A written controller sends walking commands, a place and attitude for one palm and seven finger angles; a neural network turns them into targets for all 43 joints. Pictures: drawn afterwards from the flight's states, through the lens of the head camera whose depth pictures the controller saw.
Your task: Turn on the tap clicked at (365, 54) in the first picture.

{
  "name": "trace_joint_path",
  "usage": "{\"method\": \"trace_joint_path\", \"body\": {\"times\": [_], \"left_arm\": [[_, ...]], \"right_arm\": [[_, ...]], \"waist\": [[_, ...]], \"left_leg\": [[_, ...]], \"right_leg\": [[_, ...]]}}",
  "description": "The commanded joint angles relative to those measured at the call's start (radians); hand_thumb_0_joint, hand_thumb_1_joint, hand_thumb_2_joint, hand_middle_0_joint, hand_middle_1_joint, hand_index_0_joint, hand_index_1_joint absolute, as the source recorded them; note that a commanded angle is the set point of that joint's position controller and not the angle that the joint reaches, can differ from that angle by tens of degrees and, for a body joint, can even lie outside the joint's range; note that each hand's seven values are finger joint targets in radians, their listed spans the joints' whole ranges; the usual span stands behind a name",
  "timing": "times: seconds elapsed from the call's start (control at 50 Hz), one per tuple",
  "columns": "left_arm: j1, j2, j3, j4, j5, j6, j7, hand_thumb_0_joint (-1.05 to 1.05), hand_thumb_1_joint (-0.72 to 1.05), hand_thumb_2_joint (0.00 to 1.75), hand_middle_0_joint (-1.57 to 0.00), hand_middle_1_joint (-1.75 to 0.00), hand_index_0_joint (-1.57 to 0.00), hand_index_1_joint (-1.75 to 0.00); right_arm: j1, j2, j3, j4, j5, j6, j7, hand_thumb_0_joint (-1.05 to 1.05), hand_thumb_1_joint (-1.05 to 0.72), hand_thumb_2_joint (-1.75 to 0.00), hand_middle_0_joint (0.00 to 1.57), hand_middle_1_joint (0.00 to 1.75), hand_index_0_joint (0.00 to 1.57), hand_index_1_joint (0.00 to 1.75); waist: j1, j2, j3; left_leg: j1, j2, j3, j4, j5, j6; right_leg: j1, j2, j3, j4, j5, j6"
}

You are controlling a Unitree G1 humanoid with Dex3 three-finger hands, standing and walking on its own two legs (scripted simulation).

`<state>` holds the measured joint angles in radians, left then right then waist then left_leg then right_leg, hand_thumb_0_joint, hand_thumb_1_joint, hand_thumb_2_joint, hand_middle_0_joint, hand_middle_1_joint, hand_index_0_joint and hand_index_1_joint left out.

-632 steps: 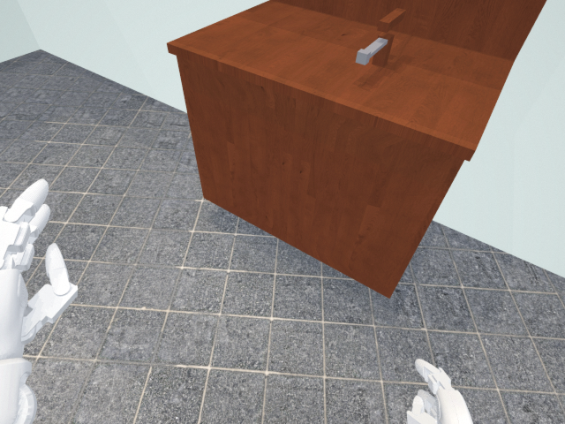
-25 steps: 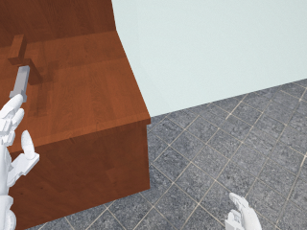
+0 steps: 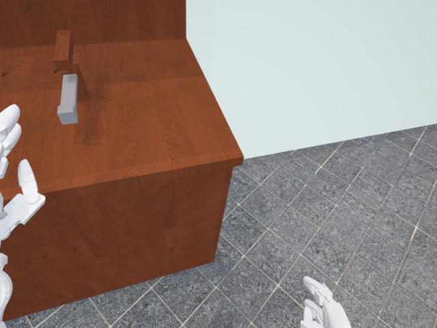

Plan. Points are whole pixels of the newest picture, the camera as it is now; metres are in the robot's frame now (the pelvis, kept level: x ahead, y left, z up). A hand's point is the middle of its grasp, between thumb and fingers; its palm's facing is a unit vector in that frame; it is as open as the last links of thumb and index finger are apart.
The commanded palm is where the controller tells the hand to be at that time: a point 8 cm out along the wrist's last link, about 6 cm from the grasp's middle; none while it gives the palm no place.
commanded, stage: come to a stop and stand still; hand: left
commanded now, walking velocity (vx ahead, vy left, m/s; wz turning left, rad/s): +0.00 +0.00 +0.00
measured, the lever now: (67, 114) +0.45 +0.36 +0.11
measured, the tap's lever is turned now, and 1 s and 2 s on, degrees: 0 0 0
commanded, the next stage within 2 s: look again from close up in 0.74 s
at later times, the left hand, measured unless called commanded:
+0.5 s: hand (74, 185) +0.25 +0.24 +0.16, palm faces +0.39 -0.85 -0.35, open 7.4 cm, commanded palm +0.19 +0.27 +0.18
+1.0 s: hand (85, 188) +0.25 +0.22 +0.16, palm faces +0.39 -0.84 -0.36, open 7.4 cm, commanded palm +0.19 +0.26 +0.18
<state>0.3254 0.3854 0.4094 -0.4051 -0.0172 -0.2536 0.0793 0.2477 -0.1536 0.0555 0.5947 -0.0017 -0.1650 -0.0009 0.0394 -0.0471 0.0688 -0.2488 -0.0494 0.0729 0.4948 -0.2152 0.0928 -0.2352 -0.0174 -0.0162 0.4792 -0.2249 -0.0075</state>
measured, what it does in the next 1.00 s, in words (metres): stands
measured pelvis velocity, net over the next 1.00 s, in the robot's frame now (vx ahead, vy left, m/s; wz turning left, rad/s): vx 0.04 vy -0.03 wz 0.03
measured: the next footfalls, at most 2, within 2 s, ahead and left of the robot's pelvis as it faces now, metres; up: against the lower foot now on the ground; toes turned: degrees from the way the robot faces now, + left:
left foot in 1.90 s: +0.15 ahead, +0.12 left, +0.00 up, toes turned +3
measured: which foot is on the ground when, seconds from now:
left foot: down 0.00-1.00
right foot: down 0.00-1.00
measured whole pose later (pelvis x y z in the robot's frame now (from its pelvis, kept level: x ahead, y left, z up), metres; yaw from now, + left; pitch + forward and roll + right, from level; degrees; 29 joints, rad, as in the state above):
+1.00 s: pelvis +0.04 -0.03 +0.01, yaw +2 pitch +0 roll -1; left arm 0.42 0.35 0.32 -0.41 -0.05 -0.17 0.10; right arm 0.21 -0.21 0.03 0.57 0.00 -0.07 -0.06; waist 0.02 0.01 0.00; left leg -0.19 -0.03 0.03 0.40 -0.21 0.05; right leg -0.16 0.03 -0.01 0.34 -0.19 -0.01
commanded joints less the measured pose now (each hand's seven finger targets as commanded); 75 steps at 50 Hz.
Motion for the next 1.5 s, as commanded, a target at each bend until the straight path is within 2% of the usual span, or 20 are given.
{"method": "trace_joint_path", "body": {"times": [0.0,0.06,0.12,0.14,0.18,0.34,0.46,0.52,0.66,0.74,0.78,0.82,0.84,0.92,0.94,1.02,1.26,1.4,1.44,1.48], "left_arm": [[-0.098,0.087,-0.009,-0.201,0.013,-0.057,0.016,0.0,0.9,0.9,-0.2,-0.3,-0.2,-0.3],[-0.122,0.094,-0.008,-0.17,0.02,-0.048,0.022,0.0,0.9,0.9,-0.2,-0.3,-0.2,-0.3],[-0.113,0.114,0.013,-0.157,0.014,-0.045,0.025,0.0,0.9,0.9,-0.2,-0.3,-0.2,-0.3],[-0.124,0.14,0.038,-0.178,0.014,-0.044,0.027,0.0,0.9,0.9,-0.2,-0.3,-0.2,-0.3],[-0.114,0.119,0.021,-0.185,0.007,-0.045,0.025,0.0,0.9,0.9,-0.2,-0.3,-0.2,-0.3],[-0.045,0.132,0.031,-0.226,-0.011,-0.029,0.028,0.0,0.9,0.9,-0.2,-0.3,-0.2,-0.3],[0.003,0.138,0.042,-0.23,-0.024,-0.015,0.033,0.0,0.9,0.9,-0.2,-0.3,-0.2,-0.3],[0.021,0.134,0.04,-0.227,-0.03,-0.007,0.034,0.0,0.9,0.9,-0.2,-0.3,-0.2,-0.3],[0.008,0.139,0.034,-0.24,-0.035,0.001,0.039,0.0,0.9,0.9,-0.2,-0.3,-0.2,-0.3],[0.018,0.151,0.048,-0.222,-0.036,0.008,0.041,0.0,0.9,0.9,-0.2,-0.3,-0.2,-0.3],[0.032,0.128,0.029,-0.196,-0.039,0.014,0.039,0.0,0.9,0.9,-0.2,-0.3,-0.2,-0.3],[0.02,0.129,0.027,-0.197,-0.038,0.014,0.039,0.0,0.9,0.9,-0.2,-0.3,-0.2,-0.3],[0.002,0.145,0.036,-0.219,-0.035,0.014,0.04,0.0,0.9,0.9,-0.2,-0.3,-0.2,-0.3],[0.007,0.135,0.022,-0.218,-0.036,0.015,0.04,0.0,0.9,0.9,-0.2,-0.3,-0.2,-0.3],[-0.002,0.142,0.025,-0.227,-0.035,0.016,0.039,0.0,0.9,0.9,-0.2,-0.3,-0.2,-0.3],[0.021,0.141,0.031,-0.213,-0.036,0.017,0.041,0.0,0.9,0.9,-0.2,-0.3,-0.2,-0.3],[0.006,0.14,0.023,-0.228,-0.034,0.021,0.042,0.0,0.9,0.9,-0.2,-0.3,-0.2,-0.3],[0.027,0.138,0.025,-0.216,-0.031,0.017,0.046,0.0,0.9,0.9,-0.2,-0.3,-0.2,-0.3],[0.001,0.149,0.036,-0.229,-0.031,0.013,0.049,0.0,0.9,0.9,-0.2,-0.3,-0.2,-0.3],[-0.013,0.135,0.024,-0.228,-0.027,0.009,0.05,0.0,0.9,0.9,-0.2,-0.3,-0.2,-0.3]], "right_arm": [[-0.113,-0.171,-0.071,-0.156,-0.003,-0.065,-0.013,0.0,-0.9,-0.9,0.2,0.3,0.2,0.3],[-0.123,-0.17,-0.067,-0.152,-0.007,-0.05,-0.021,0.0,-0.9,-0.9,0.2,0.3,0.2,0.3],[-0.129,-0.168,-0.065,-0.161,-0.008,-0.034,-0.028,0.0,-0.9,-0.9,0.2,0.3,0.2,0.3],[-0.138,-0.167,-0.066,-0.163,-0.011,-0.029,-0.032,0.0,-0.9,-0.9,0.2,0.3,0.2,0.3],[-0.133,-0.167,-0.067,-0.169,-0.011,-0.023,-0.034,0.0,-0.9,-0.9,0.2,0.3,0.2,0.3],[-0.133,-0.171,-0.074,-0.18,-0.007,-0.008,-0.04,0.0,-0.9,-0.9,0.2,0.3,0.2,0.3],[-0.134,-0.172,-0.077,-0.182,-0.001,0.01,-0.048,0.0,-0.9,-0.9,0.2,0.3,0.2,0.3],[-0.135,-0.173,-0.08,-0.185,0.002,0.018,-0.051,0.0,-0.9,-0.9,0.2,0.3,0.2,0.3],[-0.139,-0.174,-0.077,-0.183,0.001,0.025,-0.062,0.0,-0.9,-0.9,0.2,0.3,0.2,0.3],[-0.141,-0.174,-0.079,-0.183,0.001,0.032,-0.067,0.0,-0.9,-0.9,0.2,0.3,0.2,0.3],[-0.137,-0.171,-0.078,-0.184,0.002,0.036,-0.068,0.0,-0.9,-0.9,0.2,0.3,0.2,0.3],[-0.133,-0.176,-0.08,-0.182,0.003,0.039,-0.066,0.0,-0.9,-0.9,0.2,0.3,0.2,0.3],[-0.141,-0.176,-0.08,-0.181,0.003,0.041,-0.069,0.0,-0.9,-0.9,0.2,0.3,0.2,0.3],[-0.131,-0.173,-0.08,-0.184,0.004,0.043,-0.07,0.0,-0.9,-0.9,0.2,0.3,0.2,0.3],[-0.14,-0.175,-0.078,-0.185,0.003,0.043,-0.072,0.0,-0.9,-0.9,0.2,0.3,0.2,0.3],[-0.13,-0.173,-0.08,-0.188,0.003,0.047,-0.072,0.0,-0.9,-0.9,0.2,0.3,0.2,0.3],[-0.13,-0.174,-0.083,-0.181,0.002,0.05,-0.073,0.0,-0.9,-0.9,0.2,0.3,0.2,0.3],[-0.131,-0.182,-0.096,-0.176,-0.002,0.047,-0.07,0.0,-0.9,-0.9,0.2,0.3,0.2,0.3],[-0.136,-0.182,-0.096,-0.175,0.0,0.047,-0.07,0.0,-0.9,-0.9,0.2,0.3,0.2,0.3],[-0.122,-0.183,-0.098,-0.169,0.004,0.043,-0.069,0.0,-0.9,-0.9,0.2,0.3,0.2,0.3]], "waist": [[-0.012,0.136,-0.12],[-0.012,0.159,-0.098],[-0.008,0.119,-0.105],[-0.009,0.123,-0.116],[-0.011,0.111,-0.126],[-0.013,0.132,-0.198],[-0.013,0.11,-0.227],[-0.015,0.08,-0.221],[-0.019,0.106,-0.207],[-0.017,0.089,-0.198],[-0.017,0.061,-0.19],[-0.019,0.065,-0.183],[-0.021,0.095,-0.182],[-0.02,0.084,-0.185],[-0.019,0.113,-0.174],[-0.017,0.08,-0.176],[-0.021,0.096,-0.186],[-0.028,0.085,-0.127],[-0.031,0.084,-0.104],[-0.034,0.09,-0.105]], "left_leg": [[-0.048,0.188,-0.22,-0.28,-0.266,-0.071],[-0.048,0.185,-0.222,-0.303,-0.265,-0.09],[-0.047,0.167,-0.204,-0.28,-0.219,-0.092],[-0.024,0.159,-0.192,-0.273,-0.184,-0.101],[-0.003,0.148,-0.188,-0.252,-0.111,-0.109],[0.094,0.106,-0.121,-0.148,0.215,-0.13],[0.105,0.094,-0.11,-0.104,0.319,-0.125],[0.096,0.088,-0.103,-0.095,0.274,-0.108],[0.1,0.083,-0.106,-0.118,0.233,-0.103],[0.101,0.079,-0.103,-0.125,0.208,-0.098],[0.095,0.077,-0.099,-0.127,0.178,-0.092],[0.089,0.075,-0.105,-0.136,0.161,-0.092],[0.097,0.073,-0.101,-0.138,0.172,-0.095],[0.099,0.075,-0.106,-0.157,0.165,-0.095],[0.098,0.075,-0.111,-0.167,0.164,-0.1],[0.08,0.075,-0.109,-0.168,0.149,-0.094],[0.09,0.076,-0.106,-0.165,0.144,-0.094],[-0.038,0.088,-0.154,-0.128,-0.182,-0.043],[-0.053,0.089,-0.161,-0.1,-0.201,-0.036],[-0.06,0.096,-0.17,-0.067,-0.153,-0.029]], "right_leg": [[0.065,0.009,0.037,-0.035,-0.043,-0.017],[0.054,0.017,0.039,-0.042,-0.036,-0.016],[0.073,0.011,0.055,-0.081,-0.014,-0.018],[0.072,0.011,0.055,-0.088,-0.001,-0.019],[0.078,0.01,0.056,-0.097,0.033,-0.023],[0.091,0.001,0.048,-0.09,0.2,-0.025],[0.116,-0.009,0.052,-0.092,0.289,-0.025],[0.115,-0.017,0.07,-0.114,0.3,-0.023],[0.101,-0.014,0.067,-0.132,0.256,-0.018],[0.099,-0.014,0.071,-0.151,0.242,-0.016],[0.095,-0.017,0.073,-0.17,0.225,-0.013],[0.092,-0.014,0.075,-0.182,0.202,-0.013],[0.088,-0.013,0.071,-0.178,0.206,-0.014],[0.099,-0.003,0.053,-0.176,0.19,-0.007],[0.091,0.0,0.051,-0.173,0.175,-0.008],[0.111,-0.001,0.048,-0.178,0.18,-0.006],[0.119,-0.002,0.043,-0.173,0.179,-0.005],[0.066,-0.03,0.091,-0.129,-0.137,-0.037],[0.035,-0.043,0.111,-0.111,-0.174,-0.049],[0.037,-0.047,0.113,-0.057,-0.129,-0.058]]}}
